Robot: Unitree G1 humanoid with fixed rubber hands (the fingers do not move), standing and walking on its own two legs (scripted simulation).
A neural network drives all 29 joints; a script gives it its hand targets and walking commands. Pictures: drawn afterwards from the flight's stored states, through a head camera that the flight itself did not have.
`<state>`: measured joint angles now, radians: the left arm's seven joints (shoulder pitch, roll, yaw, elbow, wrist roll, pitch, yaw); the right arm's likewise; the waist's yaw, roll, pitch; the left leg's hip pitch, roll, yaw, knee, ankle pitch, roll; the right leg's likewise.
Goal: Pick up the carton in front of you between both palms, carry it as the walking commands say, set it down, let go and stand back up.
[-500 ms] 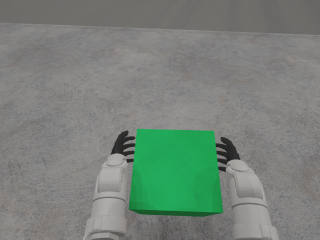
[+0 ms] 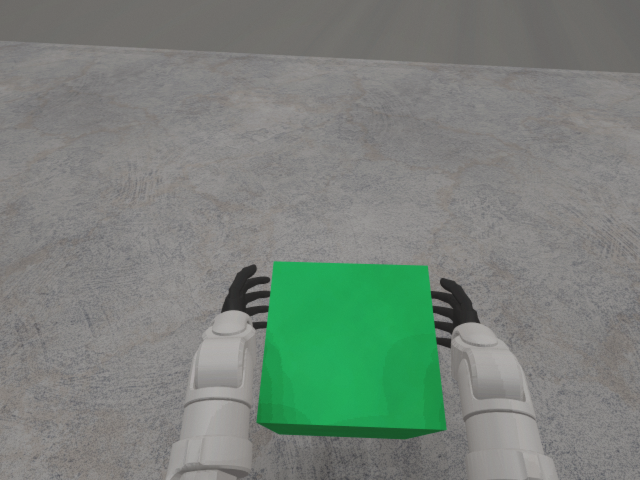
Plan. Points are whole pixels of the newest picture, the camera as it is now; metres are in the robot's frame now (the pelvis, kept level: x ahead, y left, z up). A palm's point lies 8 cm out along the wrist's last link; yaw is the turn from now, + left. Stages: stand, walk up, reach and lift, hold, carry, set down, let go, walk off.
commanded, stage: carry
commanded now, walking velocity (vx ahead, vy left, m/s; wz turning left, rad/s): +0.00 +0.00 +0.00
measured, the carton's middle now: (345, 358) +0.31 +0.00 -0.06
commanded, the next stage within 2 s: hold in 1.54 s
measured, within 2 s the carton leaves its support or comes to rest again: neither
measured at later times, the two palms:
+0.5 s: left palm (229, 324) +0.29 +0.15 +0.05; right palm (458, 338) +0.28 -0.14 +0.04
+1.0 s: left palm (227, 324) +0.29 +0.16 +0.06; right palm (458, 339) +0.28 -0.14 +0.04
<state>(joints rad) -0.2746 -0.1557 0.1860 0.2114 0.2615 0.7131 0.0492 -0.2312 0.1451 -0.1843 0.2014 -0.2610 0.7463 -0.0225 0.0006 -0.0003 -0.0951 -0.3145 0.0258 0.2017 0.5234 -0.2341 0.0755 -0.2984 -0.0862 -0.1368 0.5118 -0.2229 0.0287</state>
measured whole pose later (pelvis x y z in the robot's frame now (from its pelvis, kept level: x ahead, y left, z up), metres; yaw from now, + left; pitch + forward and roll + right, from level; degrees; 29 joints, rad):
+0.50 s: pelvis -0.01 +0.01 +0.00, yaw +0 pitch +1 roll -1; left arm -0.29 -0.16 0.20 0.23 0.27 0.71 0.05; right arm -0.24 0.15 -0.19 0.21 -0.27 0.75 -0.02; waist 0.00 0.00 -0.10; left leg -0.32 0.01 0.21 0.51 -0.22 0.09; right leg -0.31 -0.10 -0.13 0.51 -0.21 0.04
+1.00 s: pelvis -0.01 +0.01 +0.00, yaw +0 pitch +1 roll -1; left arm -0.28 -0.16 0.18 0.21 0.26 0.72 0.05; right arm -0.23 0.14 -0.18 0.20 -0.26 0.75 -0.03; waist 0.00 0.00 -0.10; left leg -0.31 0.01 0.21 0.50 -0.22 0.09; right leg -0.30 -0.10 -0.13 0.50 -0.20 0.04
